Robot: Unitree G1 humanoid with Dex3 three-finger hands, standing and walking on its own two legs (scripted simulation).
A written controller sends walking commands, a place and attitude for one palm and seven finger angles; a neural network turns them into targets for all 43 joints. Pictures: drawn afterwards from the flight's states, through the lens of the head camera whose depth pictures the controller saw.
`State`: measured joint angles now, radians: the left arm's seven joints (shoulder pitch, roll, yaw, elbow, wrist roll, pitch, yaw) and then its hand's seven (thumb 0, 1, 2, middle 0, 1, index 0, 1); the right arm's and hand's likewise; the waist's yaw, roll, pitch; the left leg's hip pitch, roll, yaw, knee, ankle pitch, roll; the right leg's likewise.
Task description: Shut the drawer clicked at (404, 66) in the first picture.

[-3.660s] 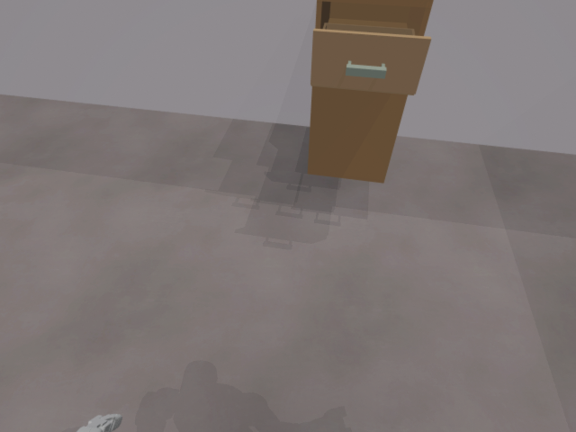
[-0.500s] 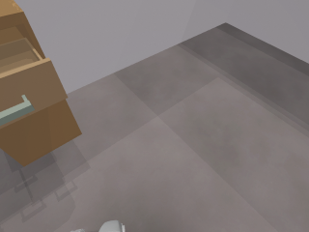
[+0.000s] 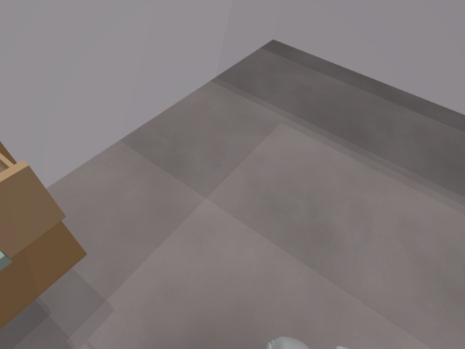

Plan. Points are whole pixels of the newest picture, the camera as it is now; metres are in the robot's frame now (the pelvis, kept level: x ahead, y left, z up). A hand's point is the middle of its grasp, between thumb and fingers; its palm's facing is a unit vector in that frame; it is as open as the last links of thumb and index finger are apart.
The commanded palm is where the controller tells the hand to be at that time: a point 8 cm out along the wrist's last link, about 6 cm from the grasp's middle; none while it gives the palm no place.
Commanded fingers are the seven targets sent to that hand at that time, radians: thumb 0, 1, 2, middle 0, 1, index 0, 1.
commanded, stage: walk to a spot facing it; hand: left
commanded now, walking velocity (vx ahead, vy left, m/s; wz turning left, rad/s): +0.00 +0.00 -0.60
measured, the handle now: out of the picture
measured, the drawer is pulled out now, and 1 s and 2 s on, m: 0.29 0.29 0.29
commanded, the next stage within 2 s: turn to face it in 1.80 s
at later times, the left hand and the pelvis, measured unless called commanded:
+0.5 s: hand (178, 327) +0.18 +0.12 -0.15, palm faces -0.28 -0.92 -0.26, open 7.4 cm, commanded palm none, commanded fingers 0.00 0.90 0.90 -0.20 -0.30 -0.20 -0.30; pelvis +0.01 -0.04 -0.01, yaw -18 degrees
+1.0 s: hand (160, 327) +0.18 +0.15 -0.17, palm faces -0.53 -0.83 -0.20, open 7.4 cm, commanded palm none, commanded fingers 0.00 0.90 0.90 -0.20 -0.30 -0.20 -0.30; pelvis +0.01 +0.01 +0.00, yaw -36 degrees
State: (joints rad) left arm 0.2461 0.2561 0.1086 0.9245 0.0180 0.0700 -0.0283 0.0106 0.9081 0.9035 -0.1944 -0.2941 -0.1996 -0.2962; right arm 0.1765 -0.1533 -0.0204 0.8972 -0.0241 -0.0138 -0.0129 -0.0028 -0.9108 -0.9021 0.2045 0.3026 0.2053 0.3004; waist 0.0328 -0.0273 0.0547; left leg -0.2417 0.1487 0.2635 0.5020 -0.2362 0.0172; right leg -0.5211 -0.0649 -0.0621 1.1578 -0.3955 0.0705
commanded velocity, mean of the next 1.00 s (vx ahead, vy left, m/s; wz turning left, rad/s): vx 0.00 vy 0.00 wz -0.60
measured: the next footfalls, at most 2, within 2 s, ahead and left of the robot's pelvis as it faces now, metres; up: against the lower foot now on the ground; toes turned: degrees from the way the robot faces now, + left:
right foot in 0.22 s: +0.05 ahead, -0.15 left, +0.00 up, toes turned -17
left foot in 0.68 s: +0.10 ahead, +0.08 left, +0.00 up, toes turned -21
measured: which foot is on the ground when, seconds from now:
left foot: down 0.00-0.22, up 0.24-0.66, down 0.68-1.00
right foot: up 0.00-0.20, down 0.22-0.68, up 0.70-1.00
